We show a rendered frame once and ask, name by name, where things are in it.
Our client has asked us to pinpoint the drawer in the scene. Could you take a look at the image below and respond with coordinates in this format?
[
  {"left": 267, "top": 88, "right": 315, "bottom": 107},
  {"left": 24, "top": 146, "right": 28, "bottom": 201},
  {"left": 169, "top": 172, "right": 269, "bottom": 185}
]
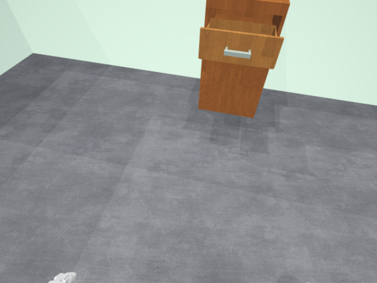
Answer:
[{"left": 199, "top": 18, "right": 284, "bottom": 69}]

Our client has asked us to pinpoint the handle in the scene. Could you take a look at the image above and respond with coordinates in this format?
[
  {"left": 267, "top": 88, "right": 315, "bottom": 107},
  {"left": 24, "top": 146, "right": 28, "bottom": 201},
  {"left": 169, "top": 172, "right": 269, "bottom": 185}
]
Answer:
[{"left": 224, "top": 47, "right": 251, "bottom": 59}]

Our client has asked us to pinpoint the cabinet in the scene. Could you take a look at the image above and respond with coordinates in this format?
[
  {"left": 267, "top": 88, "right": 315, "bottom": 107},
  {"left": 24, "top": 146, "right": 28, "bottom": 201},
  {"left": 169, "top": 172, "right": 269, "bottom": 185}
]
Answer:
[{"left": 198, "top": 0, "right": 290, "bottom": 118}]

